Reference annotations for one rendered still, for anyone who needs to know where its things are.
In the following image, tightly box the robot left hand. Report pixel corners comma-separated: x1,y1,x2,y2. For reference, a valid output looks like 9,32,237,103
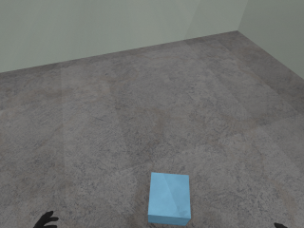
33,211,59,228

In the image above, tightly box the carton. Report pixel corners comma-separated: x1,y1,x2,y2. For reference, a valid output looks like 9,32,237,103
147,172,191,226

